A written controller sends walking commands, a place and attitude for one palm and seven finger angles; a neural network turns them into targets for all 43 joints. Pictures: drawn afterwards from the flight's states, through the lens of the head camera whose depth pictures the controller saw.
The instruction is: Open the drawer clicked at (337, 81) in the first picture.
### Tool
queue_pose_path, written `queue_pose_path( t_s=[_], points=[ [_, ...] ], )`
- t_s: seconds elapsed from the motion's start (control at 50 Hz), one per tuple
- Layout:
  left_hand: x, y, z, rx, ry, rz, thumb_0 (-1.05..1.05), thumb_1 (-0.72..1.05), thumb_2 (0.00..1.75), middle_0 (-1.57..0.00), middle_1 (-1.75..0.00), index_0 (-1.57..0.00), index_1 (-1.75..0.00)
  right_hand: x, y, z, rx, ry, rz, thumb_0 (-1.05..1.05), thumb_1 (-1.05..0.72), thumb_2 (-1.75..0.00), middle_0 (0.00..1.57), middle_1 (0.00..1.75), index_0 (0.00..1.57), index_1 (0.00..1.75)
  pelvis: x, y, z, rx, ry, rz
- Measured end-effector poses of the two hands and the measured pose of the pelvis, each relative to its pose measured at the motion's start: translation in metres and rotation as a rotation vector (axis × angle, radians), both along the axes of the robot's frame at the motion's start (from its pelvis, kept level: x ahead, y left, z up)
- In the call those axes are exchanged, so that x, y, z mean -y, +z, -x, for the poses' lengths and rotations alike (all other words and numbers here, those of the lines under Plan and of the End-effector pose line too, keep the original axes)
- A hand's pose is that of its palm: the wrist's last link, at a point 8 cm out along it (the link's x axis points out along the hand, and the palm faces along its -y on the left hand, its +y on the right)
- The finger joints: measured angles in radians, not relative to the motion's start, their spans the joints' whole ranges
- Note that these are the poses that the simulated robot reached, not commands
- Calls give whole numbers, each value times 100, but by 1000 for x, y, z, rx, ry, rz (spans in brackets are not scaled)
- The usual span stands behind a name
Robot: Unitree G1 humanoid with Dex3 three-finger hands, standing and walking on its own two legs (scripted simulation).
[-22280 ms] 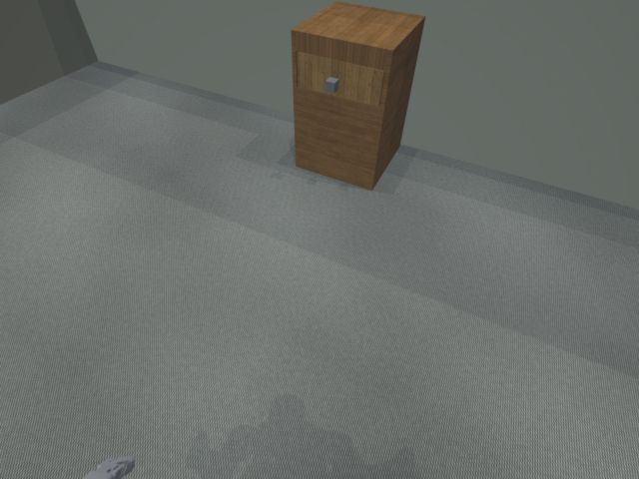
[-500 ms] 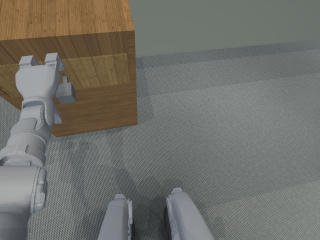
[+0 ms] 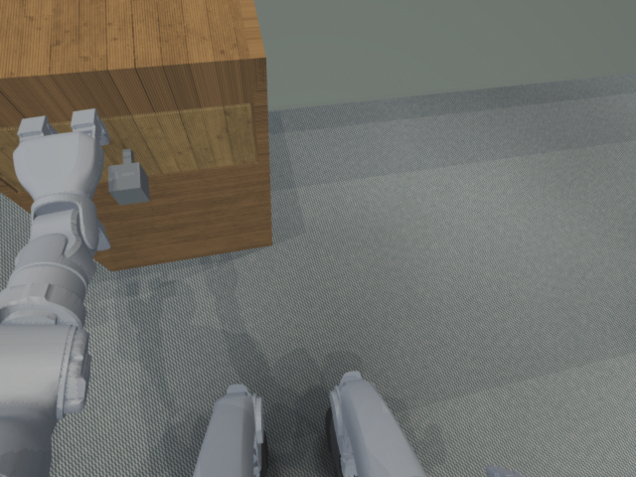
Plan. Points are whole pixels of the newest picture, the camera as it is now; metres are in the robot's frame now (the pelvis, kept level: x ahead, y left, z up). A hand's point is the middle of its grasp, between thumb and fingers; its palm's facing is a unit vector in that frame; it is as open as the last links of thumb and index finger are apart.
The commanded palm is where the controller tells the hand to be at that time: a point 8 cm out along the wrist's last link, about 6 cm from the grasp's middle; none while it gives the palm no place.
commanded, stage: re-aim the fingers above the handle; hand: left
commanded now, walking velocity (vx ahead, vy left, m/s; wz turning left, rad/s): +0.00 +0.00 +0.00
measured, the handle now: (129, 172) +0.55 +0.25 -0.11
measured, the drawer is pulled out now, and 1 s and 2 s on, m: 0.00 0.00 0.00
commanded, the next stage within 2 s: lower the fingers behind the handle in 0.38 s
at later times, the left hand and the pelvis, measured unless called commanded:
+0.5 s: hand (90, 202) +0.47 +0.27 -0.05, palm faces -0.17 -0.01 -0.99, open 13.9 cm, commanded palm +0.47 +0.25 +0.01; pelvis +0.00 +0.00 +0.01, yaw +0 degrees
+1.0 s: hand (97, 207) +0.47 +0.27 -0.07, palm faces -0.09 -0.02 -1.00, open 14.0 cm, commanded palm +0.47 +0.25 -0.03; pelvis -0.01 -0.01 -0.02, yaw +1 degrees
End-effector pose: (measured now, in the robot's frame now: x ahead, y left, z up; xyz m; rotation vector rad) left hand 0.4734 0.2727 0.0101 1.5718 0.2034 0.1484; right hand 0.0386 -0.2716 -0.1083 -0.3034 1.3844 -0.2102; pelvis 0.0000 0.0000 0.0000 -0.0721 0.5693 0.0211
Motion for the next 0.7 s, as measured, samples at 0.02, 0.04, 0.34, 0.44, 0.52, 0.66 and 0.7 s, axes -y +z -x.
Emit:
queue_pose_path(
  t_s=[0.02,0.04,0.34,0.44,0.52,0.66,0.7],
  points=[
    [-3,-4,2,-24,11,-7,0,-49,30,-31,-120,-31,-120,0,-1,1,-3,-1,-3,0,-90,-90,20,30,20,30,0,0,0,-1,-2,-1],
    [-4,-8,5,-49,16,-9,0,-49,30,-31,-120,-31,-120,-1,-1,2,-8,-2,-7,0,-90,-90,20,30,20,30,-1,0,1,-1,-3,-2],
    [13,17,-4,83,-60,24,0,-49,30,-32,-120,-32,-120,-6,0,4,-16,-6,-9,1,-90,-90,20,30,20,30,0,2,-2,7,11,3],
    [1,3,2,-49,36,-36,0,-49,30,-31,-120,-31,-120,-8,-1,8,-16,-17,-36,1,-90,-90,20,30,20,30,0,5,0,8,-1,-5],
    [11,-8,16,-142,-8,42,0,-49,30,-31,-120,-31,-120,-9,3,11,-28,-24,-35,1,-90,-90,20,30,20,30,1,10,-2,14,-2,-11],
    [29,-3,16,-15,-171,74,0,-49,30,-32,-120,-32,-120,0,-1,10,-25,-1,4,1,-90,-90,20,30,20,30,4,1,-3,8,4,-6],
    [23,-3,12,45,-147,51,0,-49,30,-32,-120,-32,-120,4,-7,8,-22,8,8,1,-90,-90,20,30,20,30,5,-6,-1,-1,4,-4]
  ],
)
